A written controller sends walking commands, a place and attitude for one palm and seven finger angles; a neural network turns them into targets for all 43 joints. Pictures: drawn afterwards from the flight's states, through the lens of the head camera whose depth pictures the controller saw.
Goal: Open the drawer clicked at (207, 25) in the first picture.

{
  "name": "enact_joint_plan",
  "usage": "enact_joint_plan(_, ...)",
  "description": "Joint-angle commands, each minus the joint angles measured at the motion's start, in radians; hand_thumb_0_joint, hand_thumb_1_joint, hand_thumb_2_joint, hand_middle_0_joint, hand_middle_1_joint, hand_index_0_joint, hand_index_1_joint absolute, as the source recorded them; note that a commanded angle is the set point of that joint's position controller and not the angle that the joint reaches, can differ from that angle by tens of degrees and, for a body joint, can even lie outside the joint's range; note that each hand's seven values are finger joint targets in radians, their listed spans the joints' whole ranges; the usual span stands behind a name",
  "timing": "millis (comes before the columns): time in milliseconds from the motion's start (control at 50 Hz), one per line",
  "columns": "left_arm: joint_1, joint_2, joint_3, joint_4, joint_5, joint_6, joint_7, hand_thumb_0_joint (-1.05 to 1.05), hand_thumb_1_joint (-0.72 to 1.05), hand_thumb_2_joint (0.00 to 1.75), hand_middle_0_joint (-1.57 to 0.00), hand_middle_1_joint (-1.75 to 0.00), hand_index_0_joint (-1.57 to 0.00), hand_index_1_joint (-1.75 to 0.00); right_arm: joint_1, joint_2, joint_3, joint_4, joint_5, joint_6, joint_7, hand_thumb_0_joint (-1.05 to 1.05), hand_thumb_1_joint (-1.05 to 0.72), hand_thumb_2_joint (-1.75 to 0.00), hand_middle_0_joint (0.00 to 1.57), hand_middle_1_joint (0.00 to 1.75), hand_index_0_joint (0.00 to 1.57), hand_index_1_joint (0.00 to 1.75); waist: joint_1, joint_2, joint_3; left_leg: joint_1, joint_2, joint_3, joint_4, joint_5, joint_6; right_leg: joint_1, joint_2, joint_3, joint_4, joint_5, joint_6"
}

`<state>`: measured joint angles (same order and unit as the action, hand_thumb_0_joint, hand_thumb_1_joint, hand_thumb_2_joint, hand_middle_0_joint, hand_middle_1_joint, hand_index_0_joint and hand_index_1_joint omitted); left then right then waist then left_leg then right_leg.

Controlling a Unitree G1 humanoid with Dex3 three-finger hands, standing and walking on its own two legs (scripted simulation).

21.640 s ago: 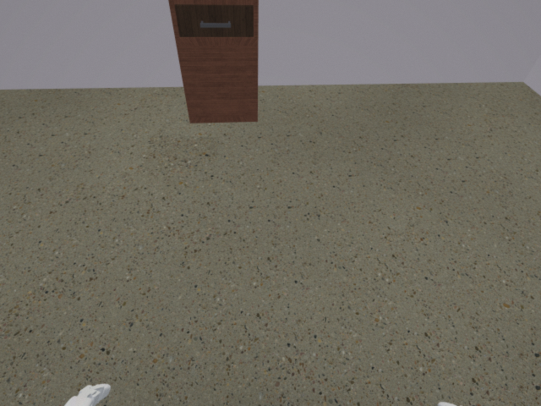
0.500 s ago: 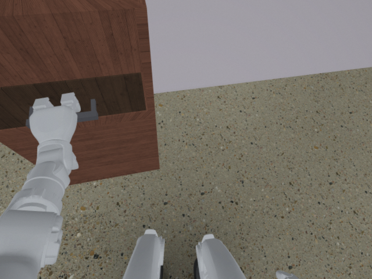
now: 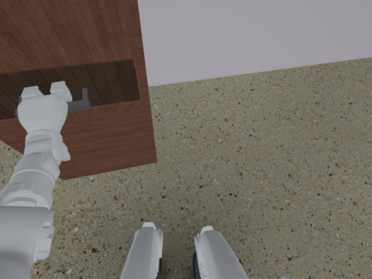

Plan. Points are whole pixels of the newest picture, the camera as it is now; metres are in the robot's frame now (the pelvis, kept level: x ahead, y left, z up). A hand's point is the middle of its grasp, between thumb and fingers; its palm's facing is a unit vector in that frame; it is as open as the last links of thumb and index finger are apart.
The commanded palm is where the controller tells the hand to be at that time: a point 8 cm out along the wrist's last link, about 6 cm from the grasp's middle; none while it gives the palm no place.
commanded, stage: close the thumb around the handle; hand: left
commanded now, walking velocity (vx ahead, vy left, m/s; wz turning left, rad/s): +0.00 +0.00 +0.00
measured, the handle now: (54, 102) +0.50 +0.30 -0.02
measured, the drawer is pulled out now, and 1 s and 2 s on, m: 0.00 0.00 0.06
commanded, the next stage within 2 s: pull the drawer open in 0.70 s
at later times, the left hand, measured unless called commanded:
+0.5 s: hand (56, 123) +0.46 +0.30 -0.03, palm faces +0.00 -0.02 -1.00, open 7.8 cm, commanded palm +0.45 +0.28 +0.01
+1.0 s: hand (56, 126) +0.45 +0.30 -0.04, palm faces -0.04 -0.04 -1.00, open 5.4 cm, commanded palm +0.43 +0.28 +0.01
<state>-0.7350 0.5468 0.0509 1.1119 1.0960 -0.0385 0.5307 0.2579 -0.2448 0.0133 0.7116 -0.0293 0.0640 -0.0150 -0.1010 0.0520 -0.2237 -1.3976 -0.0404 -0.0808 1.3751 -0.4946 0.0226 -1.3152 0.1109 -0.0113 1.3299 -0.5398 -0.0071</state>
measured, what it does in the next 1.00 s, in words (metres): stands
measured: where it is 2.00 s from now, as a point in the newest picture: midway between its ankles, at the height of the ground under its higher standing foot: outside the picture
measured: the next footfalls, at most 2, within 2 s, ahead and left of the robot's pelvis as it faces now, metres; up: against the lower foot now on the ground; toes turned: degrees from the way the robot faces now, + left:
none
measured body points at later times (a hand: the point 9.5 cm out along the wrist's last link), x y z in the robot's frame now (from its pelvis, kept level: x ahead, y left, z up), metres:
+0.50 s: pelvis +0.01 +0.00 +0.00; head +0.16 +0.03 +0.43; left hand +0.45 +0.29 +0.02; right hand +0.08 -0.26 -0.12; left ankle +0.06 +0.10 -0.59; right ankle +0.04 -0.12 -0.59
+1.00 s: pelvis +0.02 +0.00 +0.01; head +0.17 +0.02 +0.44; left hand +0.45 +0.30 +0.01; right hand +0.08 -0.26 -0.12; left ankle +0.06 +0.10 -0.59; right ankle +0.04 -0.12 -0.59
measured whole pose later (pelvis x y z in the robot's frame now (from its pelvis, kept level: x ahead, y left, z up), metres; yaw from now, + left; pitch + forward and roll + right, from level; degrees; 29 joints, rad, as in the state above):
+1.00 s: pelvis +0.02 +0.00 +0.01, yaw -1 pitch +30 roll -4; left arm -0.61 0.52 0.08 1.02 1.09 -0.07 0.54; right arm 0.25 -0.24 -0.02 0.71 -0.04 0.09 0.00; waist -0.08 0.05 -0.22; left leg -1.34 -0.03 -0.07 1.34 -0.53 0.03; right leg -1.26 0.12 0.01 1.29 -0.56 -0.01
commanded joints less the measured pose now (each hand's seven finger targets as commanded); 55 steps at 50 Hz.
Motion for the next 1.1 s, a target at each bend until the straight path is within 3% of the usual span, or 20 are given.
enact_joint_plan(0, -0.329, 0.317, 0.059, -0.091, -0.003, 0.032, -0.023, 0.0, -0.44, 0.32, -0.3, -1.21, -0.3, -1.21, 0.124, -0.183, -0.056, -0.054, 0.005, -0.02, -0.02, 0.0, -0.9, -0.9, 0.2, 0.3, 0.2, 0.3, -0.025, 0.033, -0.356, 0.32, 0.017, 0.034, -0.177, 0.009, 0.042, 0.195, -0.027, -0.003, -0.24, 0.03, -0.019)
enact_joint_plan(60, -0.303, 0.333, 0.079, -0.104, 0.001, 0.006, -0.026, 0.0, -0.28, 0.4, -0.32, -1.22, -0.32, -1.22, 0.125, -0.185, -0.057, -0.056, 0.003, -0.02, -0.02, 0.0, -0.9, -0.9, 0.2, 0.3, 0.2, 0.3, -0.01, 0.049, -0.364, 0.336, 0.018, 0.029, -0.176, 0.032, 0.038, 0.181, -0.026, -0.007, -0.227, 0.044, -0.025)
enact_joint_plan(120, -0.296, 0.289, 0.062, -0.112, 0.001, -0.015, -0.014, 0.0, -0.11, 0.47, -0.33, -1.24, -0.33, -1.24, 0.126, -0.181, -0.066, -0.056, 0.001, -0.023, -0.018, 0.0, -0.9, -0.9, 0.2, 0.3, 0.2, 0.3, -0.022, 0.043, -0.355, 0.345, 0.021, 0.028, -0.169, 0.042, 0.039, 0.157, -0.024, -0.01, -0.225, 0.054, -0.024)
enact_joint_plan(180, -0.295, 0.298, 0.078, -0.115, 0.002, -0.026, 0.001, 0.0, 0.06, 0.54, -0.34, -1.26, -0.34, -1.26, 0.134, -0.184, -0.07, -0.053, -0.002, -0.021, -0.013, 0.0, -0.9, -0.9, 0.2, 0.3, 0.2, 0.3, -0.016, 0.048, -0.377, 0.358, 0.021, 0.02, -0.162, 0.065, 0.035, 0.145, -0.024, -0.017, -0.208, 0.07, -0.027)
enact_joint_plan(260, -0.315, 0.274, 0.066, -0.119, -0.004, -0.01, 0.02, 0.0, 0.28, 0.64, -0.36, -1.28, -0.36, -1.28, 0.137, -0.186, -0.077, -0.048, -0.002, -0.017, -0.008, 0.0, -0.9, -0.9, 0.2, 0.3, 0.2, 0.3, -0.027, 0.055, -0.397, 0.391, 0.022, 0.019, -0.163, 0.099, 0.034, 0.139, -0.024, -0.021, -0.208, 0.098, -0.024)
enact_joint_plan(280, -0.311, 0.299, 0.087, -0.121, -0.003, -0.005, 0.025, 0.0, 0.34, 0.66, -0.36, -1.29, -0.36, -1.29, 0.143, -0.189, -0.077, -0.045, -0.003, -0.015, -0.007, 0.0, -0.9, -0.9, 0.2, 0.3, 0.2, 0.3, -0.016, 0.053, -0.406, 0.404, 0.023, 0.013, -0.169, 0.113, 0.03, 0.148, -0.024, -0.026, -0.203, 0.107, -0.026)
enact_joint_plan(340, -0.309, 0.281, 0.081, -0.139, -0.011, 0.013, 0.027, 0.0, 0.51, 0.73, -0.37, -1.31, -0.37, -1.31, 0.141, -0.189, -0.08, -0.046, -0.003, -0.009, -0.004, 0.0, -0.9, -0.9, 0.2, 0.3, 0.2, 0.3, -0.012, 0.065, -0.451, 0.451, 0.024, 0.011, -0.176, 0.153, 0.027, 0.164, -0.024, -0.028, -0.204, 0.135, -0.025)
enact_joint_plan(380, -0.296, 0.248, 0.055, -0.119, -0.008, 0.028, 0.026, 0.0, 0.62, 0.78, -0.38, -1.32, -0.38, -1.32, 0.138, -0.188, -0.08, -0.047, -0.001, -0.004, -0.004, 0.0, -0.9, -0.9, 0.2, 0.3, 0.2, 0.3, -0.018, 0.07, -0.418, 0.467, 0.025, 0.008, -0.192, 0.135, 0.025, 0.147, -0.023, -0.035, -0.216, 0.118, -0.026)
enact_joint_plan(480, -0.301, 0.247, 0.049, -0.12, -0.002, 0.033, 0.018, 0.0, 0.9, 0.9, -0.4, -1.35, -0.4, -1.35, 0.131, -0.185, -0.077, -0.046, -0.002, -0.002, -0.007, 0.0, -0.9, -0.9, 0.2, 0.3, 0.2, 0.3, -0.02, 0.058, -0.409, 0.461, 0.025, 0.012, -0.191, 0.13, 0.029, 0.159, -0.024, -0.03, -0.226, 0.119, -0.024)
enact_joint_plan(520, -0.308, 0.237, 0.036, -0.107, 0.003, 0.031, 0.014, 0.0, 0.9, 0.9, -0.4, -1.35, -0.4, -1.35, 0.126, -0.183, -0.074, -0.047, -0.003, -0.004, -0.009, 0.0, -0.9, -0.9, 0.2, 0.3, 0.2, 0.3, -0.03, 0.045, -0.376, 0.438, 0.024, 0.016, -0.193, 0.107, 0.031, 0.157, -0.025, -0.029, -0.233, 0.106, -0.024)
enact_joint_plan(560, -0.301, 0.262, 0.053, -0.11, 0.008, 0.021, 0.011, 0.0, 0.9, 0.9, -0.4, -1.35, -0.4, -1.35, 0.124, -0.185, -0.072, -0.05, -0.004, -0.004, -0.009, 0.0, -0.9, -0.9, 0.2, 0.3, 0.2, 0.3, -0.018, 0.059, -0.373, 0.438, 0.023, 0.015, -0.195, 0.109, 0.029, 0.155, -0.025, -0.028, -0.229, 0.104, -0.027)
enact_joint_plan(600, -0.291, 0.24, 0.042, -0.118, 0.009, 0.013, 0.011, 0.0, 0.9, 0.9, -0.4, -1.35, -0.4, -1.35, 0.126, -0.181, -0.075, -0.052, -0.004, -0.005, -0.008, 0.0, -0.9, -0.9, 0.2, 0.3, 0.2, 0.3, -0.017, 0.06, -0.387, 0.445, 0.023, 0.017, -0.192, 0.123, 0.03, 0.165, -0.024, -0.028, -0.229, 0.116, -0.028)
enact_joint_plan(740, -0.3, 0.277, 0.078, -0.164, 0.017, -0.013, 0.029, 0.0, 0.9, 0.9, -0.4, -1.35, -0.4, -1.35, 0.122, -0.18, -0.079, -0.048, -0.011, -0.004, -0.009, 0.0, -0.9, -0.9, 0.2, 0.3, 0.2, 0.3, -0.015, 0.069, -0.422, 0.449, 0.027, 0.018, -0.173, 0.161, 0.03, 0.176, -0.023, -0.02, -0.214, 0.148, -0.028)
enact_joint_plan(780, -0.291, 0.271, 0.079, -0.188, 0.017, -0.025, 0.037, 0.0, 0.9, 0.9, -0.4, -1.35, -0.4, -1.35, 0.127, -0.181, -0.085, -0.045, -0.012, -0.003, -0.007, 0.0, -0.9, -0.9, 0.2, 0.3, 0.2, 0.3, -0.007, 0.099, -0.449, 0.481, 0.028, 0.017, -0.174, 0.184, 0.027, 0.171, -0.023, -0.023, -0.211, 0.161, -0.03)
enact_joint_plan(800, -0.244, 0.259, 0.083, -0.186, 0.014, -0.024, 0.039, 0.0, 0.9, 0.9, -0.4, -1.35, -0.4, -1.35, 0.124, -0.179, -0.086, -0.048, -0.012, 0.0, -0.004, 0.0, -0.9, -0.9, 0.2, 0.3, 0.2, 0.3, 0.012, 0.105, -0.456, 0.493, 0.026, 0.017, -0.179, 0.2, 0.023, 0.181, -0.021, -0.025, -0.21, 0.17, -0.032)
enact_joint_plan(860, -0.167, 0.225, 0.085, -0.202, -0.001, -0.023, 0.042, 0.0, 0.9, 0.9, -0.4, -1.35, -0.4, -1.35, 0.117, -0.174, -0.09, -0.053, -0.011, 0.004, 0.004, 0.0, -0.9, -0.9, 0.2, 0.3, 0.2, 0.3, 0.028, 0.088, -0.463, 0.516, 0.027, 0.022, -0.189, 0.224, 0.022, 0.211, -0.02, -0.026, -0.215, 0.191, -0.032)
enact_joint_plan(920, -0.115, 0.207, 0.082, -0.222, -0.016, -0.026, 0.036, 0.0, 0.9, 0.9, -0.4, -1.35, -0.4, -1.35, 0.112, -0.17, -0.093, -0.057, -0.007, 0.007, 0.003, 0.0, -0.9, -0.9, 0.2, 0.3, 0.2, 0.3, 0.03, 0.039, -0.456, 0.499, 0.027, 0.026, -0.193, 0.225, 0.027, 0.252, -0.019, -0.021, -0.225, 0.213, -0.028)
enact_joint_plan(940, -0.1, 0.19, 0.08, -0.232, -0.022, -0.032, 0.032, 0.0, 0.9, 0.9, -0.4, -1.35, -0.4, -1.35, 0.109, -0.166, -0.094, -0.055, -0.009, 0.006, 0.005, 0.0, -0.9, -0.9, 0.2, 0.3, 0.2, 0.3, 0.032, 0.052, -0.467, 0.508, 0.028, 0.028, -0.193, 0.237, 0.027, 0.256, -0.02, -0.019, -0.221, 0.228, -0.028)
enact_joint_plan(980, -0.007, 0.204, 0.104, -0.237, -0.026, -0.034, 0.029, 0.0, 0.9, 0.9, -0.4, -1.35, -0.4, -1.35, 0.106, -0.167, -0.093, -0.062, -0.006, 0.012, 0.007, 0.0, -0.9, -0.9, 0.2, 0.3, 0.2, 0.3, 0.061, 0.045, -0.461, 0.506, 0.026, 0.036, -0.2, 0.268, 0.027, 0.295, -0.019, -0.017, -0.218, 0.269, -0.031)
enact_joint_plan(1080, 0.08, 0.152, 0.096, -0.287, -0.015, -0.048, 0.043, 0.0, 0.9, 0.9, -0.4, -1.35, -0.4, -1.35, 0.096, -0.162, -0.103, -0.065, -0.01, 0.021, 0.012, 0.0, -0.9, -0.9, 0.2, 0.3, 0.2, 0.3, 0.063, 0.032, -0.428, 0.544, 0.033, 0.034, -0.203, 0.336, 0.021, 0.284, -0.018, -0.021, -0.214, 0.325, -0.033)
